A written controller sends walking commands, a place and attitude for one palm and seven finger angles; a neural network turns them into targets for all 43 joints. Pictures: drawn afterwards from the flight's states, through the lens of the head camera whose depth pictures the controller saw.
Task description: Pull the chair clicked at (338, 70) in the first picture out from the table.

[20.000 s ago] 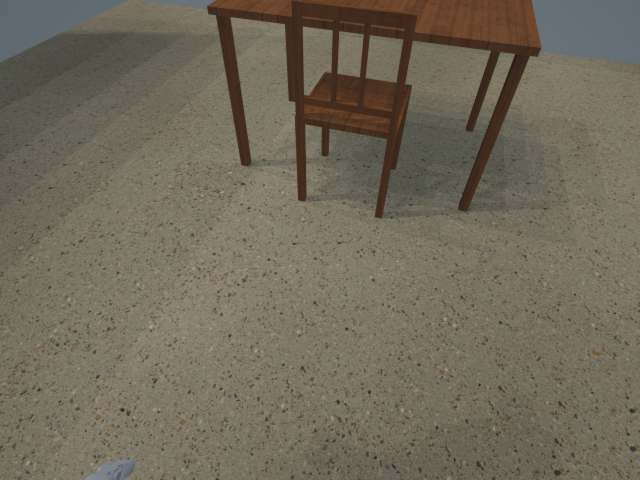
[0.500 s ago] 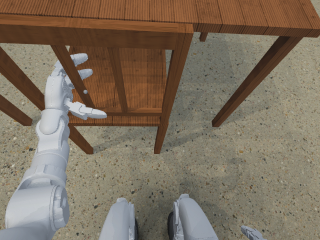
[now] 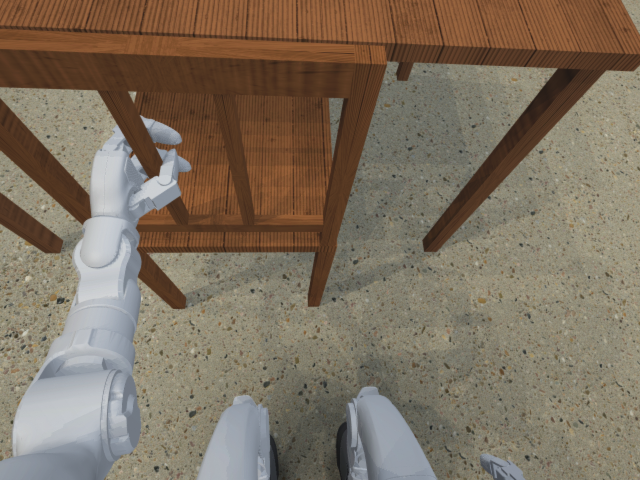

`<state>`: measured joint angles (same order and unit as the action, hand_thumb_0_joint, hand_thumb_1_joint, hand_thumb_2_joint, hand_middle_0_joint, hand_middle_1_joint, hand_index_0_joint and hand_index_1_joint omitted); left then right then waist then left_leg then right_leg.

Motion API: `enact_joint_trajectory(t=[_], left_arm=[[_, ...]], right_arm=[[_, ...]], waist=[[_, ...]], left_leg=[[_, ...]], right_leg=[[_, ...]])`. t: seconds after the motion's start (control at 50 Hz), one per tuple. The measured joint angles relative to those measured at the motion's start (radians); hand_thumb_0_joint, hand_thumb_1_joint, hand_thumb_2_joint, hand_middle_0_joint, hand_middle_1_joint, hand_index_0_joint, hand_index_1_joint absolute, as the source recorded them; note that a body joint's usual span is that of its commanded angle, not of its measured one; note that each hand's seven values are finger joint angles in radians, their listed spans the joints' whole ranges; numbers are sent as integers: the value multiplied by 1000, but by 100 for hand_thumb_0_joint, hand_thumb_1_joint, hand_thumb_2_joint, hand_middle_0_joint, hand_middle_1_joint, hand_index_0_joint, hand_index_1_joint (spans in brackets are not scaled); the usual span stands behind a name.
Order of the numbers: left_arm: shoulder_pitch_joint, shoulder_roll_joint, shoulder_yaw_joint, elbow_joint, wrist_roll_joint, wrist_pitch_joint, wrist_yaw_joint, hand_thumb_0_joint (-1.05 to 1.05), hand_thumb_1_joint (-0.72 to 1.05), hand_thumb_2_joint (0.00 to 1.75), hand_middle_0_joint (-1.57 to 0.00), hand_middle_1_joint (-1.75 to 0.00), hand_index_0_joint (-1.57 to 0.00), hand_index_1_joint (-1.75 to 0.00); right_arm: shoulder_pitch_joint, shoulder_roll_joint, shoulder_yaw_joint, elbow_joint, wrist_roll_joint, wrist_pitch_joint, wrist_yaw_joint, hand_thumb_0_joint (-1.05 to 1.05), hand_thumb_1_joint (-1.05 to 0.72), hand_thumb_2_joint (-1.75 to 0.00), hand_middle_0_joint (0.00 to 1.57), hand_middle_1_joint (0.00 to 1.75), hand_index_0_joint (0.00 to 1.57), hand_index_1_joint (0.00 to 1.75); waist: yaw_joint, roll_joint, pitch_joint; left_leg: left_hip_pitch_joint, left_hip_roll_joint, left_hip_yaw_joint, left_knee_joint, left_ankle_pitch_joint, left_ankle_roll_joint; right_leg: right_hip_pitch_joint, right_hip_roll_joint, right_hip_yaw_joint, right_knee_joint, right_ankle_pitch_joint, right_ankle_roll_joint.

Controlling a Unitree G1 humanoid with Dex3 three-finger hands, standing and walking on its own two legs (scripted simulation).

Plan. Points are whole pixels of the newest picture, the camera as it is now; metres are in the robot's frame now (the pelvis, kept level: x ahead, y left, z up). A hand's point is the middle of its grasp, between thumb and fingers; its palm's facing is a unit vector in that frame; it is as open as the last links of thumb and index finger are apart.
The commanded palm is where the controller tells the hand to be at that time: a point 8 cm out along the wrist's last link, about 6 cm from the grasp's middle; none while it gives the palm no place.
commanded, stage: hook a spindle and tug to test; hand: left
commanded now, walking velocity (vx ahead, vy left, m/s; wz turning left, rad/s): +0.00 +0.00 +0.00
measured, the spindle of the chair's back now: (155, 168) +0.49 +0.19 +0.01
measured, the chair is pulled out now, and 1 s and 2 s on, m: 0.00 0.05 0.18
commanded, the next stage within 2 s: step backward, pulling the chair out in 0.56 s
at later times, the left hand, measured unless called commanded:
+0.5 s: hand (172, 204) +0.44 +0.16 +0.02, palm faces -0.01 -1.00 -0.02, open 4.9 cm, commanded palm +0.40 +0.21 +0.02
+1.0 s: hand (176, 212) +0.42 +0.15 +0.04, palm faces +0.03 -0.99 -0.14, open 4.9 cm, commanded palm +0.40 +0.20 +0.04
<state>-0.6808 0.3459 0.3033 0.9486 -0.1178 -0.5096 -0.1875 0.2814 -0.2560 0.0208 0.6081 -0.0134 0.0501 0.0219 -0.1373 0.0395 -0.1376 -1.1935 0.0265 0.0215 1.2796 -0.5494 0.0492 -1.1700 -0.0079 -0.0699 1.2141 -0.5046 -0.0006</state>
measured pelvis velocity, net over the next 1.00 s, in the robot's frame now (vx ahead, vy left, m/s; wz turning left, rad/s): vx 0.03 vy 0.01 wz -0.01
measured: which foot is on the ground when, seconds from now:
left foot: down 0.00-1.00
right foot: down 0.00-1.00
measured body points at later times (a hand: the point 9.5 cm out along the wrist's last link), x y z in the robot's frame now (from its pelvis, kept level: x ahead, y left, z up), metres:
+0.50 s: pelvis +0.02 +0.00 +0.01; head +0.16 +0.02 +0.44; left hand +0.43 +0.21 +0.03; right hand +0.11 -0.25 -0.10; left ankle +0.02 +0.09 -0.62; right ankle +0.03 -0.13 -0.62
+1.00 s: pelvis +0.03 +0.01 +0.10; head +0.13 +0.02 +0.54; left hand +0.41 +0.20 +0.05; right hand +0.10 -0.26 -0.02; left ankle +0.02 +0.09 -0.62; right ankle +0.03 -0.13 -0.62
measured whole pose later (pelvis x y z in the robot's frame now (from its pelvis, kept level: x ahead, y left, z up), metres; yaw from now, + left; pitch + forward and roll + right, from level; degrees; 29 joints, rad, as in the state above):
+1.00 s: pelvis +0.03 +0.01 +0.10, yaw +0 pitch +13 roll -2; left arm -0.50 0.22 0.09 0.97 -0.06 -0.19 0.08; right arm 0.28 -0.24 0.01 0.61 0.06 0.12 -0.11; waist -0.08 0.02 -0.02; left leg -0.58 0.01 0.06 0.69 -0.35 0.05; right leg -0.58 0.00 -0.03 0.67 -0.27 0.02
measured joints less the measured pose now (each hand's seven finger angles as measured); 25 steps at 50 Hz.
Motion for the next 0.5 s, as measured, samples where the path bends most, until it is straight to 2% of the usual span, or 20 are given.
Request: enact_joint_trajectory(t=[0.04,0.26,0.5], left_arm=[[8,-7,-2,-7,-5,8,4,1,79,85,-50,-144,-49,-145],[93,-25,-15,-104,-12,35,30,1,80,82,-47,-145,-46,-145],[266,-85,-70,-275,-32,34,47,1,80,81,-46,-145,-45,-145]], right_arm=[[1,1,0,-2,2,3,3,1,-90,-89,20,30,21,30],[-1,6,-6,-33,7,10,15,1,-90,-89,20,30,21,30],[-10,13,-14,-42,14,-6,21,1,-90,-89,20,30,21,30]], waist=[[1,-1,-4],[0,-4,-12],[30,-5,-19]], left_leg=[[5,0,2,-4,0,1],[37,4,15,-25,-8,4],[91,0,20,-61,-16,2]], right_leg=[[4,0,2,-4,0,1],[29,5,16,-23,-2,6],[79,4,21,-54,-12,8]])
